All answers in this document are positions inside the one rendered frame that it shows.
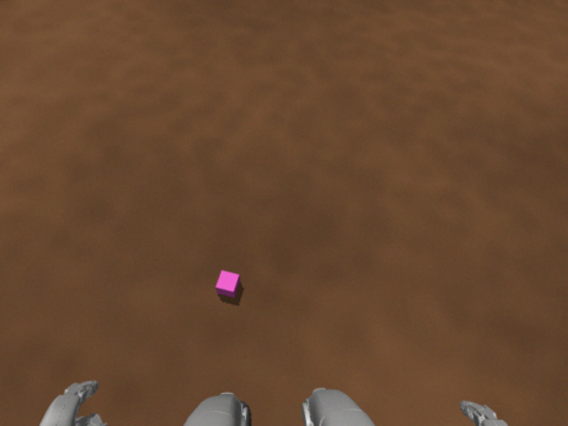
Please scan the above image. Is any left robot hand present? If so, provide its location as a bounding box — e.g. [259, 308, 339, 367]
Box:
[39, 381, 107, 426]

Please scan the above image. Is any cube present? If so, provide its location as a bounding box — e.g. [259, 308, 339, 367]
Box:
[216, 271, 240, 298]

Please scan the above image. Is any right robot hand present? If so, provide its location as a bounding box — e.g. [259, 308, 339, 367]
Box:
[460, 400, 508, 426]

